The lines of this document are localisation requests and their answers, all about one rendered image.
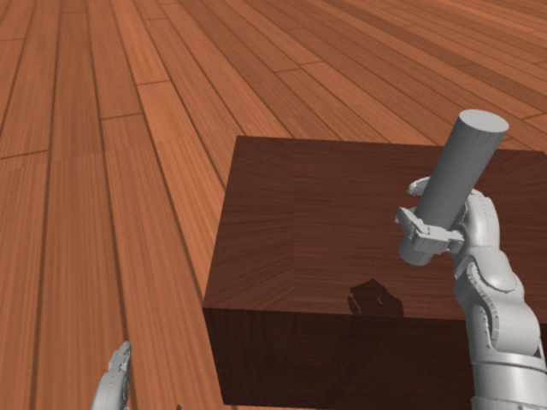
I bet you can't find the right robot arm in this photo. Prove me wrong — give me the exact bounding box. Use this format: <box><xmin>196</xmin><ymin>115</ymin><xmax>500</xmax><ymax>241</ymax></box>
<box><xmin>453</xmin><ymin>246</ymin><xmax>547</xmax><ymax>410</ymax></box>

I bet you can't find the left robot hand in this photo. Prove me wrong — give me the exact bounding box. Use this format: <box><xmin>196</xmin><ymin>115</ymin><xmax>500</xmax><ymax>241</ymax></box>
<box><xmin>91</xmin><ymin>341</ymin><xmax>132</xmax><ymax>410</ymax></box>

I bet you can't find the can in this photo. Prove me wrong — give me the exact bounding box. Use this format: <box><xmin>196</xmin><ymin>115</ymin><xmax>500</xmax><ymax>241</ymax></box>
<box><xmin>397</xmin><ymin>109</ymin><xmax>509</xmax><ymax>266</ymax></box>

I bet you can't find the right robot hand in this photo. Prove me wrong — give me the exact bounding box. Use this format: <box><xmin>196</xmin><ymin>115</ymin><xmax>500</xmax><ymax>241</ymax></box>
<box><xmin>394</xmin><ymin>176</ymin><xmax>500</xmax><ymax>263</ymax></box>

